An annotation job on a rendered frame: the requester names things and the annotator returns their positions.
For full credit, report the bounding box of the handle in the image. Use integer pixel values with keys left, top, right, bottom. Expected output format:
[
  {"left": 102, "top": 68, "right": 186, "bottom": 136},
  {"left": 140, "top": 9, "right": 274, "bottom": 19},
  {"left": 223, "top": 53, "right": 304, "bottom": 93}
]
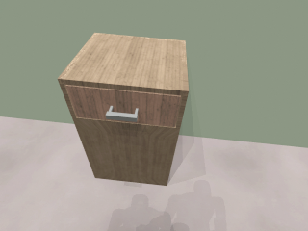
[{"left": 106, "top": 106, "right": 139, "bottom": 122}]

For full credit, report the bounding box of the drawer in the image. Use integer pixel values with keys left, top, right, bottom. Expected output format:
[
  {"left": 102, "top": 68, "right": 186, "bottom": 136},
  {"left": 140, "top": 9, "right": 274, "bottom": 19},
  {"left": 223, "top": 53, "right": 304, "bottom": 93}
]
[{"left": 66, "top": 85, "right": 181, "bottom": 127}]

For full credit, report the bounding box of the cabinet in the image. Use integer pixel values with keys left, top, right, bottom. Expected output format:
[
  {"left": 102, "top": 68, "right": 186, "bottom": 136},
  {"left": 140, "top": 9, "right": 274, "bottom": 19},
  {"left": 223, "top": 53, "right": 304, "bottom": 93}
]
[{"left": 58, "top": 33, "right": 189, "bottom": 186}]

